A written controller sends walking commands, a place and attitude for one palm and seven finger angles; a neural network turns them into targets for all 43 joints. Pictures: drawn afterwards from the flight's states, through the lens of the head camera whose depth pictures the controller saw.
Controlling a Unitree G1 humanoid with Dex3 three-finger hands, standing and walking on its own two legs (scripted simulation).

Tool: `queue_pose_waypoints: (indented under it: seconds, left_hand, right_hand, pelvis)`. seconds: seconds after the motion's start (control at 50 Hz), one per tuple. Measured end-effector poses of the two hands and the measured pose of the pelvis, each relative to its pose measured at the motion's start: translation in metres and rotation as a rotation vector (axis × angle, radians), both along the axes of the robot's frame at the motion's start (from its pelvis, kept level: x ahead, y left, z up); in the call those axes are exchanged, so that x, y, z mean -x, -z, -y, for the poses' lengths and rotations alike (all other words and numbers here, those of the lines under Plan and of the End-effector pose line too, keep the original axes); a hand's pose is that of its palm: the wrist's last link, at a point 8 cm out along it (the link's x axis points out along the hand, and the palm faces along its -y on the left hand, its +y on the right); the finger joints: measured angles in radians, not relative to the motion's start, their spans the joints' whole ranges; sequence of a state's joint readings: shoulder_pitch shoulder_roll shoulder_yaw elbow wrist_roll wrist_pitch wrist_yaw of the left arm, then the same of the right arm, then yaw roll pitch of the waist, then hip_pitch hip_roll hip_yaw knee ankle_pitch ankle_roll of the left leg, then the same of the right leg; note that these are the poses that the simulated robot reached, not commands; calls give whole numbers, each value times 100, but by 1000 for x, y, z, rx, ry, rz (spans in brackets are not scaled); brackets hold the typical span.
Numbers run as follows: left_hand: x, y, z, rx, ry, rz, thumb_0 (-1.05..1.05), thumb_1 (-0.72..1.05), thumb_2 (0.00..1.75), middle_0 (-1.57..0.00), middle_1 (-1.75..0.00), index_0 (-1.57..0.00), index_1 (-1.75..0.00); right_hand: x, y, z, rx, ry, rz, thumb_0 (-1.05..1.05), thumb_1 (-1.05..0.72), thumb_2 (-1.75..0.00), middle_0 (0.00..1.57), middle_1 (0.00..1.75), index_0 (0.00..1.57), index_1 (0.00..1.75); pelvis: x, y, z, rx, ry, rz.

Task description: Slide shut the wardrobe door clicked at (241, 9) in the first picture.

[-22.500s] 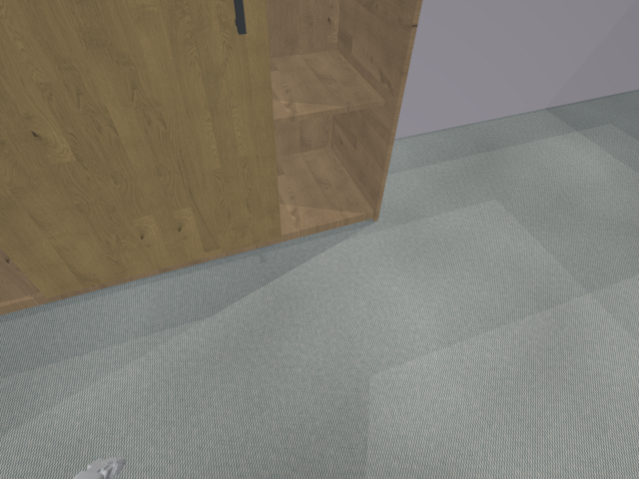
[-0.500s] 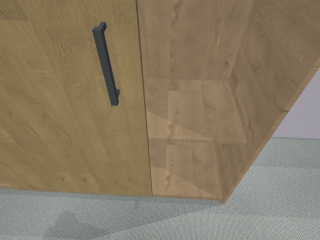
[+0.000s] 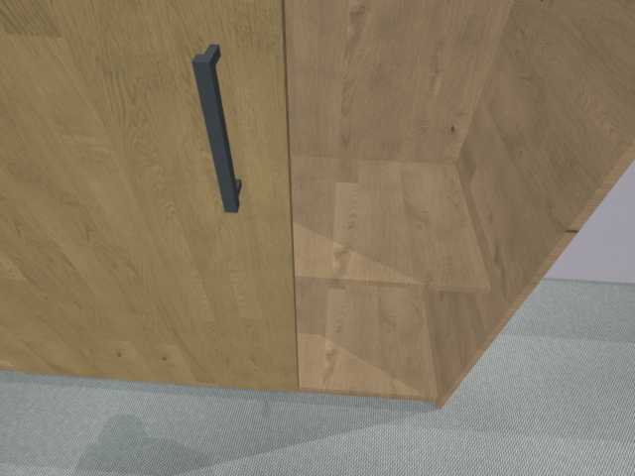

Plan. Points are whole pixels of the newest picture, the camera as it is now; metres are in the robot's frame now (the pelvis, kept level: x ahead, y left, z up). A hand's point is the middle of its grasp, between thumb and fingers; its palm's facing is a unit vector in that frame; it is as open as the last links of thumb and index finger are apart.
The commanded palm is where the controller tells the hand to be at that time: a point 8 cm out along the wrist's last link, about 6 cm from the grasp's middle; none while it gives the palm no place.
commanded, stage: look again from close up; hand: left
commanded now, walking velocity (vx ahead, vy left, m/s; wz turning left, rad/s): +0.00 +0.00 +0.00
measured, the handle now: (223, 137) +0.46 +0.15 +0.20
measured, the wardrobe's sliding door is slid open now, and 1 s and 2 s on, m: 0.43 0.43 0.43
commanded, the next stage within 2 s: none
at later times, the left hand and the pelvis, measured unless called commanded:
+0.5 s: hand out of the picture -0.02 +0.15 -0.18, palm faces +0.04 -0.98 -0.18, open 7.3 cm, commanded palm none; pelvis -0.01 -0.01 +0.00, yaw +0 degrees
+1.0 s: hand out of the picture -0.03 +0.13 -0.18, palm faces +0.04 -0.98 -0.17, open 7.3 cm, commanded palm none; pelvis -0.01 -0.02 +0.00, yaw +0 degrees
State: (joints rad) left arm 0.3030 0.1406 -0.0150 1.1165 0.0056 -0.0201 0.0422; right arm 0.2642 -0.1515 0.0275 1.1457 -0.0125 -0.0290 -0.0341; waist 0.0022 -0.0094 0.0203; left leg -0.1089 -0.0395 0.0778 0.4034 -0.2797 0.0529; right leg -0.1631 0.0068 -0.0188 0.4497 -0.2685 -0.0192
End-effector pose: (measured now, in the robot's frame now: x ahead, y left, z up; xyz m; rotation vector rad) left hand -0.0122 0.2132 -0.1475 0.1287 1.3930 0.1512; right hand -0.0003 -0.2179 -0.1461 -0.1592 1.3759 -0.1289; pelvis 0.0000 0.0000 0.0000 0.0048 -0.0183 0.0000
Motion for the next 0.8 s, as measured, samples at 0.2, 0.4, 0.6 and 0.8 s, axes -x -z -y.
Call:
queue_pose_waypoints:
  seconds: [0.2,0.4,0.6,0.8]
  left_hand:
    - [1,-1,1,-3,3,2,1,91,90,-20,-30,-20,-30]
    - [8,-2,7,0,-5,-6,1,91,90,-20,-30,-20,-30]
    - [15,-1,17,11,-8,-15,0,91,90,-20,-30,-20,-30]
    - [22,-1,25,16,-12,-25,0,91,90,-20,-30,-20,-30]
  right_hand:
    - [13,1,-4,-15,11,-25,0,-91,-89,20,30,20,30]
    - [24,2,-5,-28,19,-48,0,-91,-89,20,30,20,30]
    - [27,1,-1,-31,22,-50,0,-91,-89,20,30,20,30]
    - [28,1,4,-32,24,-47,0,-91,-89,20,30,20,30]
  pelvis:
    - [2,-1,2,-1,1,1]
    - [4,-1,5,-3,0,0]
    - [7,-1,11,-4,1,-1]
    - [8,-1,16,-4,2,-4]
